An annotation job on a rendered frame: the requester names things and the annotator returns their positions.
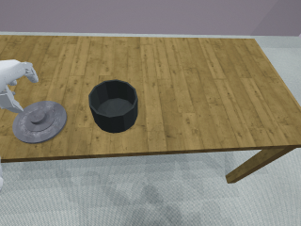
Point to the robot left hand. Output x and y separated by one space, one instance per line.
11 70

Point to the pot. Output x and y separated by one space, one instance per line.
114 105

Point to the table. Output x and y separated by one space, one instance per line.
194 95

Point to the lid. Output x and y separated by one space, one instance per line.
27 132

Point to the knob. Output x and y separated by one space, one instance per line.
37 116

